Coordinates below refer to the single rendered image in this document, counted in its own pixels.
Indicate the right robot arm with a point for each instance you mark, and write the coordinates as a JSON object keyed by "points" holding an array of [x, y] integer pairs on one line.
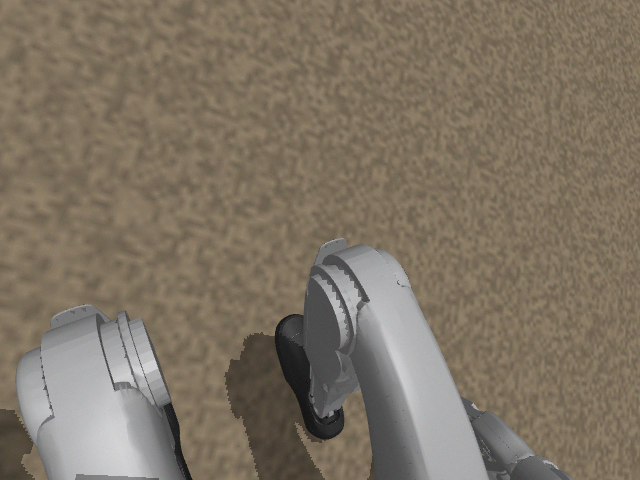
{"points": [[538, 468]]}

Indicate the left robot foot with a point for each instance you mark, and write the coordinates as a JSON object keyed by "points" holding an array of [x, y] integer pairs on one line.
{"points": [[174, 425]]}

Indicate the right robot hand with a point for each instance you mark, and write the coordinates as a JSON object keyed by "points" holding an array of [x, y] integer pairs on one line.
{"points": [[497, 441]]}

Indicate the right robot foot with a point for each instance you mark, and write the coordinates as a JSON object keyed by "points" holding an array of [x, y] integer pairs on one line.
{"points": [[296, 369]]}

